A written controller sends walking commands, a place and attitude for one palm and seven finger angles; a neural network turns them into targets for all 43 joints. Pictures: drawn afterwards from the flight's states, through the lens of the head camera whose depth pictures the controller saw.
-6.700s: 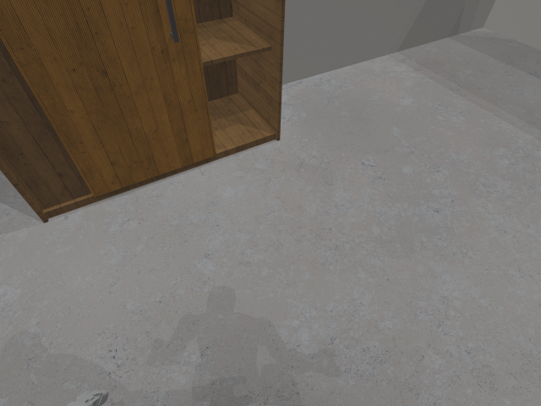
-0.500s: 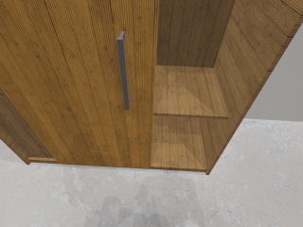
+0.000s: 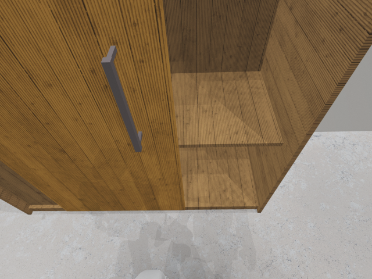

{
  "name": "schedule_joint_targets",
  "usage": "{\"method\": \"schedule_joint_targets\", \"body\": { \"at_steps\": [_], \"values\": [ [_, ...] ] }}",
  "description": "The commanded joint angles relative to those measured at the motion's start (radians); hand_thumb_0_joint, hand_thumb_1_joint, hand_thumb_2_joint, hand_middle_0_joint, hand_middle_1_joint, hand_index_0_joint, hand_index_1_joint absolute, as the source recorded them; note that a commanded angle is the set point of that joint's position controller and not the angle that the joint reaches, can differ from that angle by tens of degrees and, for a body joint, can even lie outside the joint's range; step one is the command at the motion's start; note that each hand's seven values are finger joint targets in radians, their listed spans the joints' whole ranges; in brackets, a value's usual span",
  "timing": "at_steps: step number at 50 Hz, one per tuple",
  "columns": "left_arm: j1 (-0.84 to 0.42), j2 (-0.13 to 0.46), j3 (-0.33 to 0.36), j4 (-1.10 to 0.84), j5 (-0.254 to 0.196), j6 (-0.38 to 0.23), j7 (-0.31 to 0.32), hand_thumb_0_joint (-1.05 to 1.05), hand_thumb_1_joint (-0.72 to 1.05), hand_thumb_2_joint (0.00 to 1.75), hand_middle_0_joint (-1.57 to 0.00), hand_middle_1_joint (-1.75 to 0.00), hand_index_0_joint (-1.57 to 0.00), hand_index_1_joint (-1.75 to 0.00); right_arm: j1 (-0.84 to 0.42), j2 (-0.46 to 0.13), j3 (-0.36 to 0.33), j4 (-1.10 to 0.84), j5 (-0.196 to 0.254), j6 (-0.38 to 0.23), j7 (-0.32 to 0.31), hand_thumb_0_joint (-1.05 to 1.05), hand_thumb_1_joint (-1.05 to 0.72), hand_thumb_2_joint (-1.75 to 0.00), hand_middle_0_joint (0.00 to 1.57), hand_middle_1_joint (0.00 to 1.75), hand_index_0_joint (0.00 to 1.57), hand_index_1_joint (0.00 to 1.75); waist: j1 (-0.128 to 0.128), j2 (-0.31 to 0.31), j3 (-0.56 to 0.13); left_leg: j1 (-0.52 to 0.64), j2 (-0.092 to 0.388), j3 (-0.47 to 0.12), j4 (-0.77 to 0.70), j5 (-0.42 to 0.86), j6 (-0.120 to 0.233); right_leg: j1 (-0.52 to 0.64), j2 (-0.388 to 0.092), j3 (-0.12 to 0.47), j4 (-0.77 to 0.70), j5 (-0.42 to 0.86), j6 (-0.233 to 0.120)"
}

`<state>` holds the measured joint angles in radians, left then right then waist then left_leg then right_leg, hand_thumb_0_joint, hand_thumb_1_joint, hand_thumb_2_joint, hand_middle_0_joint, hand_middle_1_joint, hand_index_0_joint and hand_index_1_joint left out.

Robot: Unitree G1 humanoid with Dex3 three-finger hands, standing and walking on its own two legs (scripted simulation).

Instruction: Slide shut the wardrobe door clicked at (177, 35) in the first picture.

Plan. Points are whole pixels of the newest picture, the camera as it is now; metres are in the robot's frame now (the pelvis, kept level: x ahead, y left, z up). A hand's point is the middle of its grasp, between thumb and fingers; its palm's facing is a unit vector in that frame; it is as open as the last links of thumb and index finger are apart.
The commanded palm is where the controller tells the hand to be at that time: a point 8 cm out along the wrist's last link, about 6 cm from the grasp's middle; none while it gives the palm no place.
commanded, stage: come to a stop and stand still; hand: left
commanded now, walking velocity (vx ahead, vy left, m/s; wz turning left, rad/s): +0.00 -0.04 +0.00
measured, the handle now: (127, 108) +0.47 +0.17 +0.08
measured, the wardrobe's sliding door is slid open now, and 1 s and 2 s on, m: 0.39 0.39 0.39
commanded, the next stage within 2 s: look again from close up in 1.52 s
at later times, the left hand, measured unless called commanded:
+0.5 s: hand out of the picture -0.03 +0.23 -0.17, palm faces +0.01 -0.97 -0.23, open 7.4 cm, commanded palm none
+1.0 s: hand out of the picture -0.04 +0.18 -0.17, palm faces +0.02 -0.98 -0.19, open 7.4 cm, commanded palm none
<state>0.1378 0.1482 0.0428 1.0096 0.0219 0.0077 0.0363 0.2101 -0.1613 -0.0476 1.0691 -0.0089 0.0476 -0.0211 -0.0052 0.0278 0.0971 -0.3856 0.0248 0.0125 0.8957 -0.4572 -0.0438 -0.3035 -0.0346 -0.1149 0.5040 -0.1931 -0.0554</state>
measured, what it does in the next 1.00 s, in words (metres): steps on the spot: left foot, then right foot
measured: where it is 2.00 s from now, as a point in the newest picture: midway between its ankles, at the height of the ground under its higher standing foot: outside the picture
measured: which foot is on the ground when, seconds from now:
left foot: up 0.00-0.12, down 0.14-1.00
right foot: down 0.00-0.16, up 0.18-0.44, down 0.46-1.00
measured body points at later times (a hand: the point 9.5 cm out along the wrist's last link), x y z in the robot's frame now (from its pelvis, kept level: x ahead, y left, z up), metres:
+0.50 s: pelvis -0.01 +0.05 +0.00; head +0.01 +0.04 +0.45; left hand -0.03 +0.28 -0.15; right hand +0.03 -0.18 -0.16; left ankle -0.01 +0.15 -0.74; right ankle -0.07 -0.06 -0.74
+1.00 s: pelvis -0.02 +0.02 +0.01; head -0.02 +0.00 +0.46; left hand -0.04 +0.23 -0.15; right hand -0.07 -0.18 -0.16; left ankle -0.01 +0.15 -0.74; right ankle -0.07 -0.06 -0.74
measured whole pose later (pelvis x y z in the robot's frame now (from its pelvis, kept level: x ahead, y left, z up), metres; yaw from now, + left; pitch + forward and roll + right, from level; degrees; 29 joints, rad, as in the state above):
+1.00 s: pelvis -0.02 +0.02 +0.01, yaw -1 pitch -1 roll +1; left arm 0.31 0.11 0.00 1.15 0.00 -0.01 0.04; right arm 0.32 -0.12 0.01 1.19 -0.01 0.00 -0.03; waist -0.01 0.01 0.03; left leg -0.16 0.01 0.06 0.37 -0.19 -0.01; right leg -0.08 0.02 -0.04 0.41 -0.30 -0.05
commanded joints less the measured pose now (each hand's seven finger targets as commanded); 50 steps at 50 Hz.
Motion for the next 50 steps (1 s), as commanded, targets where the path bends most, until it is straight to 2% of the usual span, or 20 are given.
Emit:
{"method": "schedule_joint_targets", "body": {
  "at_steps": [1,3,5,6,7,8,9,11,13,15,19,20,22,23,24,26,29,33,37,50],
  "values": [
    [0.058,0.205,0.046,-0.051,0.012,0.002,0.014,0.0,0.9,0.9,-0.2,-0.3,-0.2,-0.3,0.098,-0.038,-0.014,-0.042,0.004,-0.008,0.003,0.0,-0.9,-0.9,0.2,0.3,0.2,0.3,0.014,-0.196,-0.15,0.055,0.003,0.007,-0.053,0.013,0.0,0.082,-0.265,0.212,-0.158,0.4,-0.141],
    [0.057,0.206,0.047,-0.048,0.011,0.005,0.011,0.0,0.9,0.9,-0.2,-0.3,-0.2,-0.3,0.104,-0.04,-0.012,-0.048,0.003,-0.018,0.003,0.0,-0.9,-0.9,0.2,0.3,0.2,0.3,0.007,-0.212,-0.152,0.11,-0.001,0.024,-0.195,0.064,0.005,0.07,-0.243,0.214,-0.147,0.289,-0.118],
    [0.053,0.195,0.042,-0.035,0.003,0.009,0.008,0.0,0.9,0.9,-0.2,-0.3,-0.2,-0.3,0.142,-0.039,-0.005,-0.031,0.002,-0.03,0.002,0.0,-0.9,-0.9,0.2,0.3,0.2,0.3,-0.016,-0.187,-0.148,0.257,-0.004,0.04,-0.431,0.227,0.013,-0.002,-0.202,0.193,-0.102,0.126,-0.059],
    [0.062,0.165,0.035,-0.044,-0.005,0.015,0.005,0.0,0.9,0.9,-0.2,-0.3,-0.2,-0.3,0.152,-0.072,-0.005,-0.032,-0.001,-0.039,0.003,0.0,-0.9,-0.9,0.2,0.3,0.2,0.3,-0.017,-0.085,-0.12,0.289,0.04,-0.005,-0.517,0.248,0.027,-0.059,-0.146,0.163,-0.036,-0.008,-0.018],
    [0.088,0.11,0.024,-0.053,-0.011,0.022,0.0,0.0,0.9,0.9,-0.2,-0.3,-0.2,-0.3,0.121,-0.134,-0.013,-0.054,-0.012,-0.047,0.002,0.0,-0.9,-0.9,0.2,0.3,0.2,0.3,0.003,0.158,-0.085,0.203,0.206,-0.209,-0.627,0.291,0.087,-0.096,-0.046,0.093,0.057,-0.173,0.037],
    [0.085,0.098,0.018,-0.056,-0.01,0.025,-0.001,0.0,0.9,0.9,-0.2,-0.3,-0.2,-0.3,0.055,-0.172,-0.011,-0.091,-0.017,-0.044,-0.004,0.0,-0.9,-0.9,0.2,0.3,0.2,0.3,0.015,0.227,-0.036,0.073,0.305,-0.31,-0.707,0.318,0.151,-0.075,0.002,0.061,0.187,-0.281,0.061],
    [0.07,0.11,0.019,-0.037,-0.002,0.039,0.004,0.0,0.9,0.9,-0.2,-0.3,-0.2,-0.3,0.008,-0.16,-0.008,-0.092,-0.016,-0.048,-0.013,0.0,-0.9,-0.9,0.2,0.3,0.2,0.3,0.012,0.246,-0.024,0.015,0.286,-0.29,-0.743,0.31,0.152,-0.035,-0.002,0.131,0.29,-0.302,0.063],
    [0.128,0.121,0.023,0.0,0.001,0.041,-0.004,0.0,0.9,0.9,-0.2,-0.3,-0.2,-0.3,-0.047,-0.137,0.004,-0.096,-0.014,-0.048,-0.023,0.0,-0.9,-0.9,0.2,0.3,0.2,0.3,0.051,0.158,-0.03,0.063,0.221,-0.19,-0.704,0.316,0.164,-0.06,0.005,0.157,0.408,-0.231,0.058],
    [0.161,0.114,0.016,0.027,0.0,0.032,-0.006,0.0,0.9,0.9,-0.2,-0.3,-0.2,-0.3,-0.039,-0.132,0.008,-0.09,-0.007,-0.052,-0.023,0.0,-0.9,-0.9,0.2,0.3,0.2,0.3,0.048,0.102,-0.067,0.168,0.189,-0.131,-0.676,0.398,0.173,-0.09,0.001,0.142,0.427,-0.206,0.073],
    [0.154,0.109,0.006,0.035,-0.002,0.027,-0.006,0.0,0.9,0.9,-0.2,-0.3,-0.2,-0.3,-0.009,-0.119,0.008,-0.069,-0.001,-0.055,-0.025,0.0,-0.9,-0.9,0.2,0.3,0.2,0.3,0.032,0.069,-0.068,0.231,0.191,-0.12,-0.663,0.479,0.19,-0.082,-0.014,0.124,0.357,-0.217,0.081],
    [0.152,0.085,-0.016,0.05,-0.009,0.015,0.0,0.0,0.9,0.9,-0.2,-0.3,-0.2,-0.3,0.059,-0.139,0.002,-0.025,-0.002,-0.058,-0.025,0.0,-0.9,-0.9,0.2,0.3,0.2,0.3,0.0,0.094,-0.127,0.385,0.206,-0.139,-0.594,0.711,0.205,-0.014,-0.02,0.093,0.098,-0.23,0.086],
    [0.17,0.09,-0.017,0.063,-0.011,0.01,0.003,0.0,0.9,0.9,-0.2,-0.3,-0.2,-0.3,0.064,-0.13,0.001,-0.018,0.0,-0.059,-0.023,0.0,-0.9,-0.9,0.2,0.3,0.2,0.3,0.006,0.078,-0.122,0.361,0.193,-0.134,-0.57,0.743,0.196,0.037,-0.019,0.093,0.012,-0.176,0.083],
    [0.23,0.104,-0.022,0.099,-0.012,-0.008,0.01,0.0,0.9,0.9,-0.2,-0.3,-0.2,-0.3,0.069,-0.111,0.008,-0.008,0.011,-0.065,-0.021,0.0,-0.9,-0.9,0.2,0.3,0.2,0.3,0.017,0.014,-0.158,0.332,0.135,-0.099,-0.503,0.683,0.126,0.165,-0.05,0.13,-0.189,0.067,0.07],
    [0.224,0.121,-0.025,0.108,-0.011,-0.017,0.013,0.0,0.9,0.9,-0.2,-0.3,-0.2,-0.3,0.066,-0.09,0.012,-0.004,0.016,-0.068,-0.018,0.0,-0.9,-0.9,0.2,0.3,0.2,0.3,-0.001,-0.024,-0.14,0.294,0.101,-0.071,-0.506,0.586,0.085,0.181,-0.101,0.181,-0.175,0.191,0.046],
    [0.21,0.125,-0.029,0.108,-0.013,-0.02,0.014,0.0,0.9,0.9,-0.2,-0.3,-0.2,-0.3,0.064,-0.082,0.016,-0.001,0.016,-0.069,-0.014,0.0,-0.9,-0.9,0.2,0.3,0.2,0.3,-0.008,-0.015,-0.127,0.288,0.083,-0.067,-0.532,0.521,0.069,0.165,-0.124,0.185,-0.154,0.228,0.032],
    [0.201,0.106,-0.03,0.118,-0.012,-0.027,0.013,0.0,0.9,0.9,-0.2,-0.3,-0.2,-0.3,0.057,-0.079,0.02,0.017,0.006,-0.06,-0.013,0.0,-0.9,-0.9,0.2,0.3,0.2,0.3,-0.006,-0.161,-0.093,0.288,0.073,-0.043,-0.524,0.502,0.064,0.139,-0.105,0.189,-0.144,0.289,0.023],
    [0.198,0.097,-0.036,0.116,-0.016,-0.026,0.014,0.0,0.9,0.9,-0.2,-0.3,-0.2,-0.3,0.076,-0.091,0.026,0.041,0.006,-0.065,-0.014,0.0,-0.9,-0.9,0.2,0.3,0.2,0.3,-0.006,-0.119,-0.086,0.311,0.083,-0.045,-0.552,0.479,0.068,0.129,-0.092,0.18,-0.158,0.193,0.032],
    [0.203,0.091,-0.035,0.123,-0.017,-0.02,0.013,0.0,0.9,0.9,-0.2,-0.3,-0.2,-0.3,0.081,-0.077,0.036,0.064,0.005,-0.062,-0.013,0.0,-0.9,-0.9,0.2,0.3,0.2,0.3,0.003,-0.051,-0.012,0.269,0.077,-0.046,-0.584,0.385,0.066,0.102,-0.083,0.183,-0.192,0.049,0.029],
    [0.218,0.08,-0.036,0.129,-0.019,-0.018,0.013,0.0,0.9,0.9,-0.2,-0.3,-0.2,-0.3,0.103,-0.062,0.039,0.078,0.004,-0.058,-0.015,0.0,-0.9,-0.9,0.2,0.3,0.2,0.3,0.007,-0.04,0.025,0.248,0.071,-0.047,-0.592,0.322,0.063,0.078,-0.076,0.19,-0.213,-0.021,0.025],
    [0.259,0.057,-0.034,0.132,-0.022,-0.028,0.016,0.0,0.9,0.9,-0.2,-0.3,-0.2,-0.3,0.162,-0.033,0.041,0.099,0.004,-0.061,-0.022,0.0,-0.9,-0.9,0.2,0.3,0.2,0.3,0.006,-0.064,-0.004,0.253,0.077,-0.039,-0.555,0.379,0.06,0.11,-0.071,0.187,-0.213,0.051,0.019]
  ]
}}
